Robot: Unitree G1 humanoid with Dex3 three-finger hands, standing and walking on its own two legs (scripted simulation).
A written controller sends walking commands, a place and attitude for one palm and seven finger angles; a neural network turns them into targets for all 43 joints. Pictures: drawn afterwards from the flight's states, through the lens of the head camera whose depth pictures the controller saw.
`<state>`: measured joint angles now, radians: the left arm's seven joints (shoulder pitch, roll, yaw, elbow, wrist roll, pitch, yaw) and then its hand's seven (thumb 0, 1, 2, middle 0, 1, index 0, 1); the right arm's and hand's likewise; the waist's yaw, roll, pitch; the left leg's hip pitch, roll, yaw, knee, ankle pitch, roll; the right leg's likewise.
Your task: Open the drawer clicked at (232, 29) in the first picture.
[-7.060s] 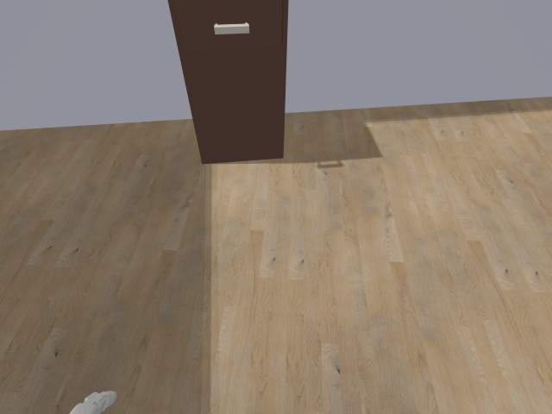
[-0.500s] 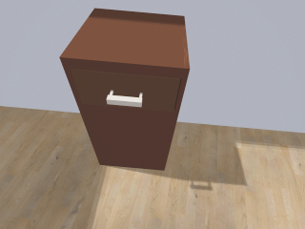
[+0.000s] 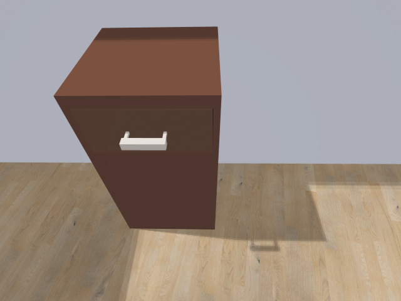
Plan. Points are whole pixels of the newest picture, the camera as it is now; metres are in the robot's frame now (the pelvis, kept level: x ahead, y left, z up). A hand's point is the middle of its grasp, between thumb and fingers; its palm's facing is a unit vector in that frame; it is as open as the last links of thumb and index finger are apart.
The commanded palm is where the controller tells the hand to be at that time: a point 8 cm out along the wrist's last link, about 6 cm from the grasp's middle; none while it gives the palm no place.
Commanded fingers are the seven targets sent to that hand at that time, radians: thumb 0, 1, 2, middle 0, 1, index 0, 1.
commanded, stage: come to a stop and stand still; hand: left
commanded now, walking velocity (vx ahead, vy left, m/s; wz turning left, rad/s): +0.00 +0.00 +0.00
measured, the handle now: (144, 139) +0.57 +0.19 -0.05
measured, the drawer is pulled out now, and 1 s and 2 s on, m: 0.00 0.00 0.00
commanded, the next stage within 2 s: look again from close up in 0.28 s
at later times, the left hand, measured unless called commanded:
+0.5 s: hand out of the picture -0.02 +0.16 -0.17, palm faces +0.01 -0.98 -0.18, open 7.4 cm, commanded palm none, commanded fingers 0.00 0.90 0.90 -0.20 -0.30 -0.20 -0.30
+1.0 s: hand out of the picture -0.01 +0.24 -0.18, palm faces -0.02 -0.98 -0.20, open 7.4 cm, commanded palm none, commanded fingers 0.00 0.90 0.90 -0.20 -0.30 -0.20 -0.30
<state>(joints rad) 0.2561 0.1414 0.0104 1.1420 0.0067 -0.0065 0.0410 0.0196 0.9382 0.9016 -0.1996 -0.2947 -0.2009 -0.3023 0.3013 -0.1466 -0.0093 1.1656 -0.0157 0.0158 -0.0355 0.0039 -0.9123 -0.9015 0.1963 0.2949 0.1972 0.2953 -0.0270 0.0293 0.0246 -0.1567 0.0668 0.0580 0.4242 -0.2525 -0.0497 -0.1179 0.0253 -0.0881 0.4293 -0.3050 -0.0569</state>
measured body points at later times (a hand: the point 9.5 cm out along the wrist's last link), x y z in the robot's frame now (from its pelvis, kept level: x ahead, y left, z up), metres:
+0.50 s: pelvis +0.00 +0.01 +0.00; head +0.02 +0.00 +0.45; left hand -0.02 +0.21 -0.16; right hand +0.01 -0.22 -0.17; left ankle -0.03 +0.14 -0.73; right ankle -0.04 -0.07 -0.74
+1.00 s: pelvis -0.01 +0.06 +0.00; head +0.01 +0.06 +0.45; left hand +0.00 +0.29 -0.16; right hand -0.03 -0.15 -0.16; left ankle -0.02 +0.13 -0.74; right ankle -0.04 -0.07 -0.74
